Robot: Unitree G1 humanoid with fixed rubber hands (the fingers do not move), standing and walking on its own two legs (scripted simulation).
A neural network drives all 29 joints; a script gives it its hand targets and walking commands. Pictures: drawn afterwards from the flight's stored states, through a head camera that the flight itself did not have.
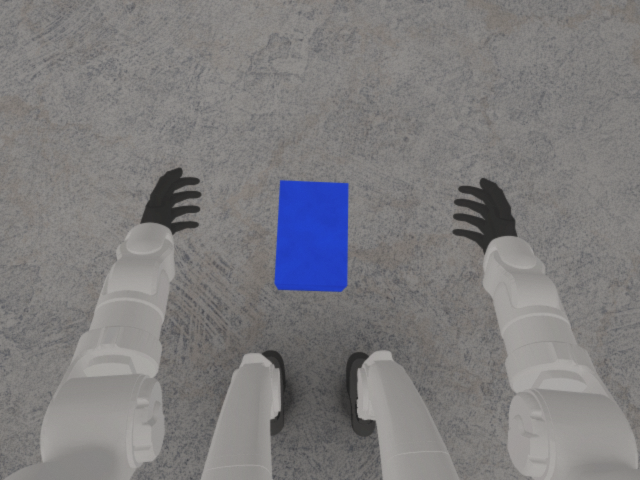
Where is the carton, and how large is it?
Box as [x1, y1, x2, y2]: [274, 180, 347, 291]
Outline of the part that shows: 280,180 274,283 278,289 341,291 346,286 347,183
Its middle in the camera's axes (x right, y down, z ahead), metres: -0.02 +0.00 +1.03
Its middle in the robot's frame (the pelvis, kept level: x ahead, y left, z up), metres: +0.51 -0.01 -0.61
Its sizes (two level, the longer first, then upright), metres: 0.265 0.176 0.151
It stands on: the floor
